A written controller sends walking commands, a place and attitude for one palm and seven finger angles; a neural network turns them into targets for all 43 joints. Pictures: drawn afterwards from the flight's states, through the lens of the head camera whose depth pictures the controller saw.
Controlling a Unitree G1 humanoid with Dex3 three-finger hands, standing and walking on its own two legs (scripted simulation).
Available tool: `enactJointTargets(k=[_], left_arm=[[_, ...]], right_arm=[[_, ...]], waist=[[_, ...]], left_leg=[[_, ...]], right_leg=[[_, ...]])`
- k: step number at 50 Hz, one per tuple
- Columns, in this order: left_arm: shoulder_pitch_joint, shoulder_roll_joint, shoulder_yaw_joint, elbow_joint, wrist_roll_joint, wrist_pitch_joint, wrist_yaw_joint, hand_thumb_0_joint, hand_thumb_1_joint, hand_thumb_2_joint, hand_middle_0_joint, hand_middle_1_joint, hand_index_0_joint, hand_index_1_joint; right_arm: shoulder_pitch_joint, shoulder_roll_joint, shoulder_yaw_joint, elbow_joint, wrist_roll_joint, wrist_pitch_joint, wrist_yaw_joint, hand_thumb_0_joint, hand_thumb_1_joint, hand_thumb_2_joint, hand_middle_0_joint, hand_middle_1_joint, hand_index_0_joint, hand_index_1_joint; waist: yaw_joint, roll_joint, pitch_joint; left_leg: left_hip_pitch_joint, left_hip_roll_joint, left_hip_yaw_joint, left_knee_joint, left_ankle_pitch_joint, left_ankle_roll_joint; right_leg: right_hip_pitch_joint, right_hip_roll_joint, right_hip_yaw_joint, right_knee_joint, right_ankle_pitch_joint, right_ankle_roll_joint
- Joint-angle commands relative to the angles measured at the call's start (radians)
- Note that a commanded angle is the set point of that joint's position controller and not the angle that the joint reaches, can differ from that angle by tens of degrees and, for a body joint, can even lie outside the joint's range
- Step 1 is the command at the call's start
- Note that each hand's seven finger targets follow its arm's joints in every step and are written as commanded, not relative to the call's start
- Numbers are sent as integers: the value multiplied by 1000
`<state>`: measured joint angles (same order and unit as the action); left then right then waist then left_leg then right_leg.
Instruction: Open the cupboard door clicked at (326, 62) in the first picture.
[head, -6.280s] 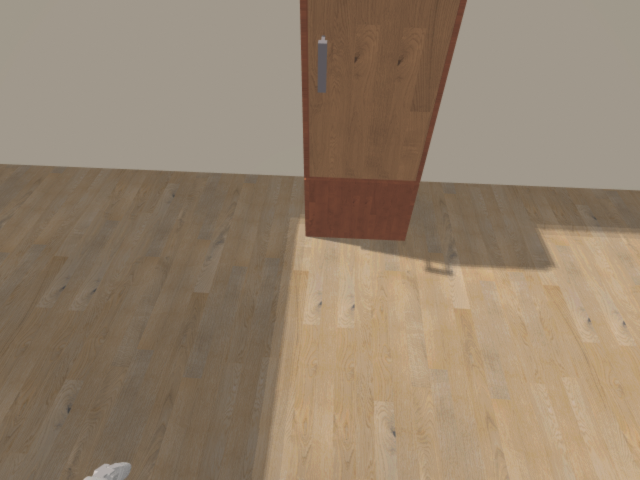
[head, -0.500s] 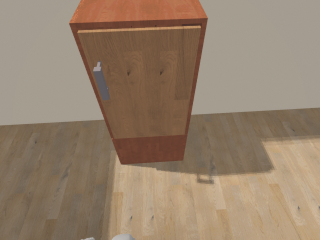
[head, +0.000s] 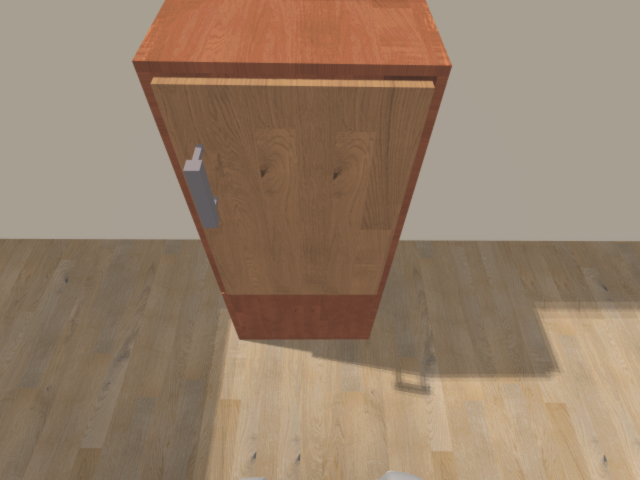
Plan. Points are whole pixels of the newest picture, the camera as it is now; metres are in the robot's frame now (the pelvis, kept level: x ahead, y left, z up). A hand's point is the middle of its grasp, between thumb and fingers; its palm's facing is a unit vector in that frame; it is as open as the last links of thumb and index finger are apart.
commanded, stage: come to a stop and stand still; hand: left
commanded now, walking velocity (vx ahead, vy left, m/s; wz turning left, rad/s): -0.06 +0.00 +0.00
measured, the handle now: (205, 187) +0.53 +0.24 +0.00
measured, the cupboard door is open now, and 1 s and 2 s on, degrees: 0 0 0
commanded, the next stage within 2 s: look again from close up in 1.20 s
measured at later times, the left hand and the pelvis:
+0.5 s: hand out of the picture -0.01 +0.12 -0.14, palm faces +0.12 -0.95 -0.28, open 7.3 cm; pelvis -0.04 -0.08 +0.01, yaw +2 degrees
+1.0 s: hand out of the picture -0.03 +0.17 -0.18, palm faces +0.07 -0.98 -0.20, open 7.3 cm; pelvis -0.03 +0.00 +0.00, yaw +1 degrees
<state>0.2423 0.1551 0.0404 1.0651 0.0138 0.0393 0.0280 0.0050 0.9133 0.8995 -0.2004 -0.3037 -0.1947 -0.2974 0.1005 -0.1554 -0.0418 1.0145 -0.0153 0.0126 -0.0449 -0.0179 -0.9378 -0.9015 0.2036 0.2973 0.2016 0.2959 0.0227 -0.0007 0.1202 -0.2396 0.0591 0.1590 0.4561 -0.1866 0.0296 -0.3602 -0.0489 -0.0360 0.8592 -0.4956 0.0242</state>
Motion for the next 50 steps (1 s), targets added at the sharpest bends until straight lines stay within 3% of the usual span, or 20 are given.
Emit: enactJointTargets(k=[1,3,5,6,7,8,9,10,15,21,31,34,35,36,37,39,42,45,47,50], left_arm=[[82,57,29,-64,3,2,7,0,900,900,-200,-300,-200,-300],[118,51,28,-61,2,-4,5,0,900,900,-200,-300,-200,-300],[172,77,27,-42,10,-20,6,0,900,900,-200,-300,-200,-300],[152,149,29,-53,22,-34,11,0,900,900,-200,-300,-200,-300],[96,222,33,-81,24,-40,11,0,900,900,-200,-300,-200,-300],[81,238,33,-98,18,-36,9,0,900,900,-200,-300,-200,-300],[44,238,38,-107,20,-31,10,0,900,900,-200,-300,-200,-300],[18,241,45,-110,19,-32,12,0,900,900,-200,-300,-200,-300],[20,205,45,-122,7,-40,14,0,900,900,-200,-300,-200,-300],[102,204,48,-100,10,-44,18,0,900,900,-200,-300,-200,-300],[58,223,53,-79,25,-35,4,0,900,900,-200,-300,-200,-300],[5,195,48,-65,10,-22,2,0,900,900,-200,-300,-200,-300],[17,153,34,-60,0,-18,-1,0,900,900,-200,-300,-200,-300],[47,99,24,-61,-5,-14,-5,0,900,900,-200,-300,-200,-300],[31,69,15,-65,0,-12,-4,0,900,900,-200,-300,-200,-300],[34,68,13,-35,14,-13,-11,0,900,900,-200,-300,-200,-300],[61,66,3,-3,11,-20,-13,0,900,900,-200,-300,-200,-300],[26,55,-10,-4,-1,-36,-5,0,900,900,-200,-300,-200,-300],[54,60,-12,17,-4,-47,0,0,900,900,-200,-300,-200,-300],[107,97,-14,49,-7,-59,14,0,900,900,-200,-300,-200,-300]], right_arm=[[42,-189,-57,-46,-11,9,-2,0,-900,-900,200,300,200,300],[1,-187,-58,-53,-12,13,9,0,-900,-900,200,300,200,300],[5,-155,-52,-50,-2,19,21,0,-900,-900,200,300,200,300],[43,-93,-43,-52,7,22,30,0,-900,-900,200,300,200,300],[47,-54,-34,-75,11,32,35,0,-900,-900,200,300,200,300],[37,-91,-40,-74,7,46,36,0,-900,-900,200,300,200,300],[18,-89,-43,-73,1,55,41,0,-900,-900,200,300,200,300],[25,-100,-44,-64,-3,59,44,0,-900,-900,200,300,200,300],[124,-141,-49,-23,-11,53,57,0,-900,-900,200,300,200,300],[125,-137,-44,-36,-13,54,58,0,-900,-900,200,300,200,300],[202,-93,-19,-16,2,24,52,0,-900,-900,200,300,200,300],[343,-75,-6,40,4,2,37,0,-900,-900,200,300,200,300],[342,-108,-7,40,0,-6,30,0,-900,-900,200,300,200,300],[305,-166,-19,20,-7,-11,27,0,-900,-900,200,300,200,300],[246,-208,-22,-13,-6,-7,20,0,-900,-900,200,300,200,300],[144,-165,-4,-20,-9,-14,14,0,-900,-900,200,300,200,300],[150,-118,14,8,-2,-23,3,0,-900,-900,200,300,200,300],[235,-110,15,53,-2,-34,-4,0,-900,-900,200,300,200,300],[268,-110,13,74,5,-41,-8,0,-900,-900,200,300,200,300],[268,-73,16,76,17,-48,-5,0,-900,-900,200,300,200,300]], waist=[[-14,134,-202],[9,180,-194],[35,93,-189],[23,-123,-162],[9,-303,-92],[27,-211,-90],[17,-155,-47],[10,-208,-23],[8,-157,-70],[43,-150,-109],[19,-229,-114],[-46,-147,-133],[-43,-9,-114],[-29,186,-85],[-20,257,-7],[14,179,15],[20,185,8],[-11,126,-50],[-7,67,-113],[-13,2,-166]], left_leg=[[130,285,-150,-55,627,142],[52,257,-140,-46,423,109],[-37,159,-104,48,98,37],[-99,46,-51,180,-149,-27],[-162,-31,-69,316,-362,-53],[-124,-18,-147,422,-389,-44],[-155,-15,-172,501,-343,-40],[-204,-20,-196,566,-291,-37],[-278,-29,-197,653,-105,-68],[-295,-27,-198,556,-126,-87],[-39,-52,-102,167,-232,-50],[187,-58,-89,-96,-68,-36],[195,7,-171,-172,-114,-23],[121,173,-387,-281,-284,26],[-50,262,-476,-377,-379,75],[-169,201,-400,-384,-361,93],[-48,129,-280,-288,-17,84],[129,133,-254,-161,422,96],[195,115,-242,-74,579,63],[94,43,-193,-53,367,-4]], right_leg=[[-4,-8,13,28,32,-2],[88,-13,-15,-114,127,-6],[212,-18,-19,-375,336,3],[196,-144,153,-518,400,-28],[92,-319,352,-607,458,-115],[2,-365,363,-651,310,-184],[-47,-346,359,-678,156,-188],[-47,-325,390,-686,84,-166],[124,-259,243,-645,154,-117],[250,-280,268,-657,142,-127],[140,-234,226,-707,64,-142],[13,-152,134,-604,44,-71],[-43,-100,85,-498,46,-45],[-95,-23,6,-335,70,-16],[-80,-1,-33,-241,54,-8],[24,-10,1,-126,116,-11],[-3,-15,12,-109,141,-7],[19,-12,-4,-289,146,4],[118,-16,1,-458,323,1],[299,-110,74,-430,737,-49]])
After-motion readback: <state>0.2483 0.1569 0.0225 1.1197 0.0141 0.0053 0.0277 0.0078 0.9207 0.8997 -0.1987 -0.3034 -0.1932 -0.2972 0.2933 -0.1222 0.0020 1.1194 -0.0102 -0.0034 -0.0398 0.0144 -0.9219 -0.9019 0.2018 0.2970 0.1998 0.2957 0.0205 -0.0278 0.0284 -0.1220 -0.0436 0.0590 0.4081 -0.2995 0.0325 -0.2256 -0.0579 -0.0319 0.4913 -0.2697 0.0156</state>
